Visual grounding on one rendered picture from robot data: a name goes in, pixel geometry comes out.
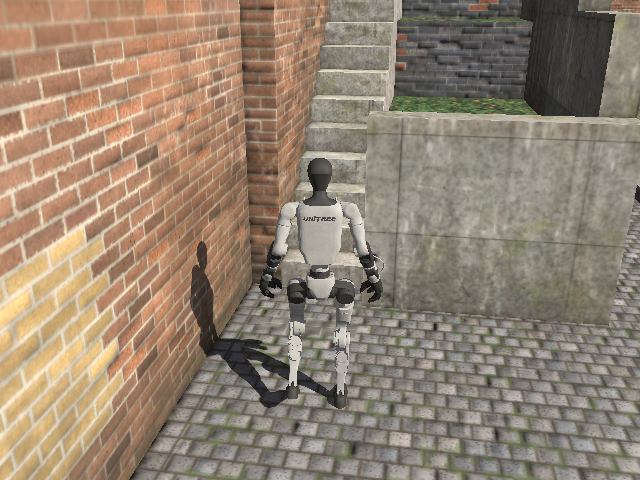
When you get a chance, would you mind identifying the robot right hand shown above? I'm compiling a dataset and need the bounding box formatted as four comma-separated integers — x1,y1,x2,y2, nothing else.
360,279,383,303

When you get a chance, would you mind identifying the robot left hand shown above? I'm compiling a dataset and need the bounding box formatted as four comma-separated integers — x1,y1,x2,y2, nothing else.
259,276,282,298

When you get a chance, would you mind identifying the robot right foot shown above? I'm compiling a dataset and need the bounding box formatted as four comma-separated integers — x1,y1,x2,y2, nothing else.
333,383,348,409

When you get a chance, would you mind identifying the robot left upper arm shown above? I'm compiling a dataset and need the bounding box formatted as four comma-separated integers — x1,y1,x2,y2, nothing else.
272,201,299,257

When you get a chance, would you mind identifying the robot right forearm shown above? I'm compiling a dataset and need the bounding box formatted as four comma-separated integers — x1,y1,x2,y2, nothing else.
359,241,380,283

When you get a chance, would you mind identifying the robot left forearm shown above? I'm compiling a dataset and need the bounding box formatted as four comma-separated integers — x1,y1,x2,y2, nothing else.
262,241,282,281

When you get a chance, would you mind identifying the robot right shin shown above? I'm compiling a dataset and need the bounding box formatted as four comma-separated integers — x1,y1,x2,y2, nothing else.
335,331,350,395

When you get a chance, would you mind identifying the robot right upper arm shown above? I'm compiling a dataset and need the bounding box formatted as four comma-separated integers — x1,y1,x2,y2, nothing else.
340,201,369,257

